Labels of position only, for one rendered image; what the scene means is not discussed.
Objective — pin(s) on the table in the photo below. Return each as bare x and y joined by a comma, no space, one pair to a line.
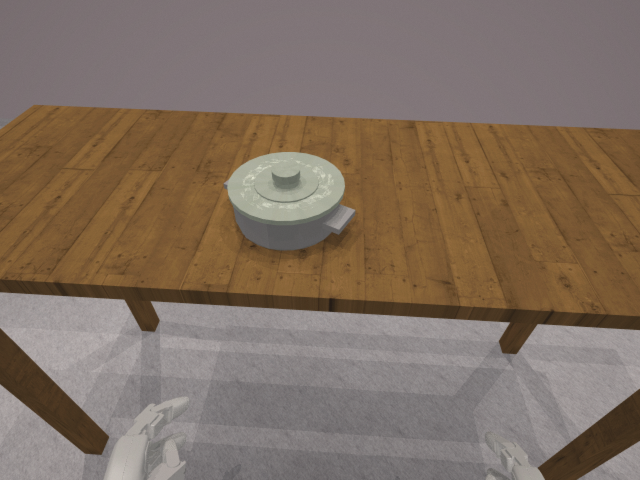
510,223

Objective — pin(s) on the pot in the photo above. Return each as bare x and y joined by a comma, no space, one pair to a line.
294,237

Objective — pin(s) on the robot right hand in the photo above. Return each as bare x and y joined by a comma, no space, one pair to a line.
513,458

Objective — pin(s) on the knob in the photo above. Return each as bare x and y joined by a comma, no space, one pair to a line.
286,173

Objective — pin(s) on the robot left hand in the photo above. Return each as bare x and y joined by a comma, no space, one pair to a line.
135,457

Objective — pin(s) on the lid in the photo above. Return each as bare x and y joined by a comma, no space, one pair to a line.
254,194

